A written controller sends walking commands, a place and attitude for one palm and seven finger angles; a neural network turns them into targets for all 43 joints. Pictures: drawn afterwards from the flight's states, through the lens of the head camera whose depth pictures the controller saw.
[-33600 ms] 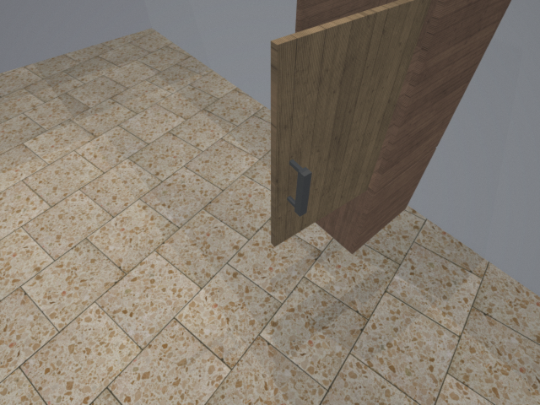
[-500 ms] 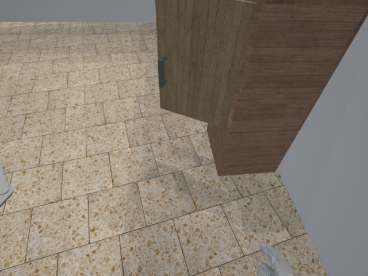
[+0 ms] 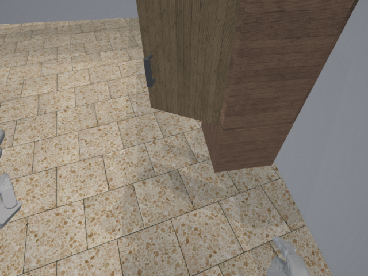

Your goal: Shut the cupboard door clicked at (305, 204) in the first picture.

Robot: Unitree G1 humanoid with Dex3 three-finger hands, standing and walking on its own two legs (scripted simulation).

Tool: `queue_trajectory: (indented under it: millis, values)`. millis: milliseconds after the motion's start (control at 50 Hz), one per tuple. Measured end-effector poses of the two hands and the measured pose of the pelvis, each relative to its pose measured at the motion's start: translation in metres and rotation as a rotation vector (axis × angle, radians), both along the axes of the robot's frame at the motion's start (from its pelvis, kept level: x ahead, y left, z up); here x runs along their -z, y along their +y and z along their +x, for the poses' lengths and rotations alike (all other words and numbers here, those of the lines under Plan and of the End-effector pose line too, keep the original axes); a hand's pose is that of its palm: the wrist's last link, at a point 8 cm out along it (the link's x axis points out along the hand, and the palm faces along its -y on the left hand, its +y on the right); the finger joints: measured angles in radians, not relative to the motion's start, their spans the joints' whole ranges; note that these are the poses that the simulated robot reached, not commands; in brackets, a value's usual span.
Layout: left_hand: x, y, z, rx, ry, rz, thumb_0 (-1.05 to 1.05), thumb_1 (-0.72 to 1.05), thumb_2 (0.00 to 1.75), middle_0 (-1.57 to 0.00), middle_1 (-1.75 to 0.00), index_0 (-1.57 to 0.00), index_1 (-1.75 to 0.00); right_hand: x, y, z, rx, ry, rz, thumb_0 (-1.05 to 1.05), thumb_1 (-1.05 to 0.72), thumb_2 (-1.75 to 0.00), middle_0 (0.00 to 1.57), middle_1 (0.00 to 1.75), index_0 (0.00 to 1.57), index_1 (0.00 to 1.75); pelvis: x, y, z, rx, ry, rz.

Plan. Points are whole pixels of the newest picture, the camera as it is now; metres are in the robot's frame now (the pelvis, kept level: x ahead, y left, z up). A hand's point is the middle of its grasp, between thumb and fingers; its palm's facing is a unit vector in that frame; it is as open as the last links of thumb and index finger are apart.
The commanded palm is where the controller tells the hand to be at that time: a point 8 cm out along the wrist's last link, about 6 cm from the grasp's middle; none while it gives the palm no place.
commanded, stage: let the arm hang, fingers relaxed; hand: left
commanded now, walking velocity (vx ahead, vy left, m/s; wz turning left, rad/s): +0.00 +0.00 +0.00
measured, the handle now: (150, 70) +0.97 +0.18 -0.09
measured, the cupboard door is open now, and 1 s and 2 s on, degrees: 60 60 60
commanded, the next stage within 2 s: look to check the result in 1.10 s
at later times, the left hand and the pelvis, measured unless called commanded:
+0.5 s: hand out of the picture -0.06 +0.20 -0.17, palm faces +0.04 -0.98 -0.22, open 7.1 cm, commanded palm none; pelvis -0.04 +0.01 +0.01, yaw +2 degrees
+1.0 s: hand out of the picture -0.05 +0.17 -0.17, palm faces +0.04 -0.99 -0.15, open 7.3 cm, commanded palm none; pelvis -0.04 +0.02 +0.01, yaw +0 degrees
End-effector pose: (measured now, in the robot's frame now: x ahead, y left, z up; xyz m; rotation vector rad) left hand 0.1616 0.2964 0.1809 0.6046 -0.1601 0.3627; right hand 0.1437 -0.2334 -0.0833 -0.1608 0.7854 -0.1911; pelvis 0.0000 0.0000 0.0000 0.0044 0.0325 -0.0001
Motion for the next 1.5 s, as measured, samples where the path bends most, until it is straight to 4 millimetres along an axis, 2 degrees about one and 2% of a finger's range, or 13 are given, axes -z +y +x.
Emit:
queue_trajectory:
  millis: [20,60,100,140,220,280,380,480,620,800,980,1320,1500]
  values:
    - [0.009,0.001,0.0,0.003,0.021,-0.009,0.01,0.89,0.9,-0.21,-0.3,-0.21,-0.3,0.002,0.0,0.0,-0.018,-0.005,0.008,0.01,-0.9,-0.9,0.2,0.3,0.2,0.3,0.0,0.001,-0.002,-0.006,-0.001,-0.001]
    - [0.05,0.005,0.005,-0.009,0.174,-0.077,0.01,0.9,0.9,-0.21,-0.3,-0.21,-0.3,0.011,-0.001,0.001,-0.084,0.012,0.017,0.01,-0.9,-0.9,0.2,0.3,0.2,0.3,0.003,0.004,-0.007,-0.019,0.001,-0.001]
    - [0.11,0.006,0.004,-0.045,0.398,-0.185,0.0,0.9,0.9,-0.2,-0.3,-0.2,-0.3,0.023,-0.003,-0.001,-0.124,0.051,0.015,0.01,-0.9,-0.9,0.2,0.3,0.2,0.3,0.005,0.008,-0.013,-0.026,0.0,-0.002]
    - [0.172,-0.002,-0.009,-0.075,0.639,-0.288,0.0,0.9,0.9,-0.2,-0.3,-0.2,-0.3,0.031,-0.005,-0.008,-0.133,0.094,0.01,0.01,-0.9,-0.9,0.2,0.3,0.2,0.3,0.007,0.01,-0.019,-0.03,-0.007,0.001]
    - [0.271,-0.039,-0.067,-0.098,1.044,-0.466,0.01,0.91,0.9,-0.2,-0.3,-0.2,-0.3,0.036,-0.006,-0.038,-0.111,0.199,-0.009,0.01,-0.9,-0.9,0.2,0.3,0.2,0.3,0.007,0.01,-0.028,-0.034,-0.03,0.01]
    - [0.31,-0.068,-0.119,-0.134,1.241,-0.597,0.01,0.92,0.9,-0.2,-0.3,-0.2,-0.3,0.038,-0.005,-0.073,-0.09,0.314,-0.023,0.01,-0.9,-0.9,0.2,0.3,0.2,0.29,0.003,0.009,-0.032,-0.035,-0.043,0.005]
    - [0.321,-0.055,-0.174,-0.26,1.346,-0.645,-0.03,1.0,0.9,-0.21,-0.3,-0.21,-0.3,0.043,0.003,-0.133,-0.061,0.521,-0.019,0.01,-0.9,-0.9,0.19,0.3,0.2,0.29,-0.003,0.007,-0.037,-0.043,-0.049,-0.013]
    - [0.317,-0.046,-0.223,-0.337,1.479,-0.635,-0.02,0.97,0.9,-0.21,-0.3,-0.2,-0.3,0.049,0.015,-0.177,-0.012,0.632,0.026,0.01,-0.9,-0.9,0.19,0.3,0.2,0.29,-0.007,0.011,-0.038,-0.035,-0.053,-0.016]
    - [0.311,-0.044,-0.254,-0.389,1.559,-0.631,0.0,0.93,0.9,-0.2,-0.3,-0.2,-0.3,0.057,0.036,-0.21,0.027,0.694,0.086,0.01,-0.9,-0.9,0.19,0.3,0.2,0.29,-0.009,0.018,-0.039,-0.022,-0.062,-0.011]
    - [0.315,-0.061,-0.242,-0.339,1.53,-0.658,0.0,0.91,0.9,-0.2,-0.3,-0.2,-0.3,0.061,0.054,-0.214,0.044,0.677,0.128,0.01,-0.9,-0.9,0.19,0.3,0.2,0.29,-0.009,0.022,-0.04,-0.009,-0.064,-0.005]
    - [0.321,-0.076,-0.22,-0.276,1.487,-0.685,0.0,0.91,0.9,-0.2,-0.3,-0.2,-0.3,0.059,0.056,-0.205,0.056,0.642,0.126,0.0,-0.9,-0.9,0.19,0.3,0.2,0.29,-0.009,0.022,-0.038,-0.005,-0.06,-0.004]
    - [0.316,-0.06,-0.219,-0.323,1.506,-0.645,0.0,0.91,0.9,-0.2,-0.3,-0.2,-0.3,0.057,0.042,-0.192,0.056,0.643,0.101,0.0,-0.9,-0.9,0.19,0.3,0.2,0.29,-0.01,0.019,-0.029,-0.002,-0.057,-0.002]
    - [0.313,-0.056,-0.207,-0.324,1.488,-0.628,0.0,0.91,0.9,-0.2,-0.3,-0.2,-0.3,0.057,0.031,-0.175,0.043,0.62,0.083,0.0,-0.9,-0.9,0.19,0.3,0.2,0.29,-0.01,0.016,-0.024,-0.004,-0.06,-0.001]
